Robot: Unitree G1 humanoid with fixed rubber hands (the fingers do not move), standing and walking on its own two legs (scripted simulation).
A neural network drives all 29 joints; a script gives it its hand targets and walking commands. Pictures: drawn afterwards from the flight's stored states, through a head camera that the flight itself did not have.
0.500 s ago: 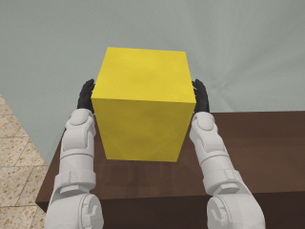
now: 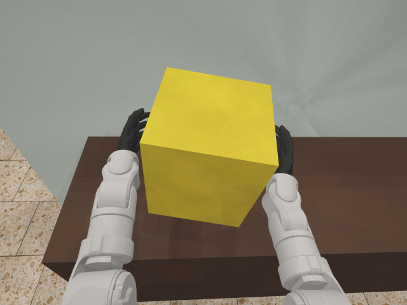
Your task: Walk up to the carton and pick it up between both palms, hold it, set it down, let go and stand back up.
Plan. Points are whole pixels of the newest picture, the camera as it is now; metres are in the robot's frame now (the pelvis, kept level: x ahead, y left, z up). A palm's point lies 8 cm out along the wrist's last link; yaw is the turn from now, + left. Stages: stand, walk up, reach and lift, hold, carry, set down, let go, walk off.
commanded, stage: set down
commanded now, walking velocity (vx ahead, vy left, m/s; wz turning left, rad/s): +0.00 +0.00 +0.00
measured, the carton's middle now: (205, 153) +0.41 -0.02 +0.08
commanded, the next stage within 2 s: none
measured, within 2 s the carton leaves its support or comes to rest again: neither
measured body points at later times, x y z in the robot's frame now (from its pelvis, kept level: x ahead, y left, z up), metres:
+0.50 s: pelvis +0.01 +0.00 +0.00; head +0.03 +0.01 +0.45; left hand +0.41 +0.13 +0.09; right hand +0.37 -0.17 +0.07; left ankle -0.02 +0.11 -0.75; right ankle +0.03 -0.12 -0.75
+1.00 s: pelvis +0.02 +0.01 +0.00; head +0.06 +0.02 +0.45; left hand +0.43 +0.12 +0.05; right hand +0.37 -0.17 +0.03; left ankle -0.02 +0.11 -0.75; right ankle +0.03 -0.12 -0.75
